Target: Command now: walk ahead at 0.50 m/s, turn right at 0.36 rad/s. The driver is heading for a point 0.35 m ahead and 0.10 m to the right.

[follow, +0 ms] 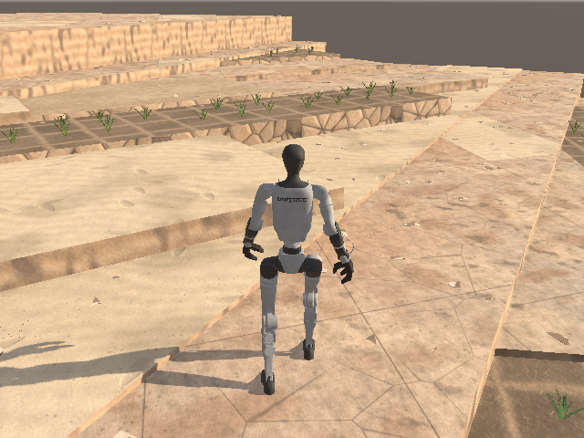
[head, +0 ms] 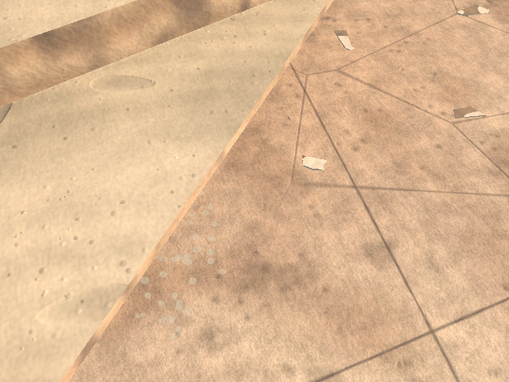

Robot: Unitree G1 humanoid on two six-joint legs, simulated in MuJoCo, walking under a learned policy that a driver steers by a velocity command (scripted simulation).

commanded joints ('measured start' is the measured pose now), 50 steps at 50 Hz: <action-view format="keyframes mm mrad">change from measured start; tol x32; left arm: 1 339 264 101 24 -6 -1 18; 50 222 80 28 57 21 44 96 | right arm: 1 -9 -118 -14 -88 -30 5 -26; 50 -222 -22 32 -12 -18 26 9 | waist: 1 181 -57 -228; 50 57 3 -38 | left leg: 1 -299 141 36 610 658 54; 2 -721 -68 -72 914 -117 -12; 3 -834 -28 -227 1005 -135 13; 22 -502 -14 -164 136 512 45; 25 91 302 -437 195 1301 283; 30 -284 262 -469 -3 445 253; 39 -517 84 -264 3 -89 84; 50 -288 19 -167 163 402 61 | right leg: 1 571 -91 211 1 1 -121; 3 888 -283 807 -245 -375 -276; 10 360 -141 386 -329 83 -216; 23 452 -72 282 7 435 -48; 26 83 109 204 586 -626 101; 28 -6 40 192 666 -589 135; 39 398 -80 148 -101 -130 56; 50 263 -29 111 -79 -68 67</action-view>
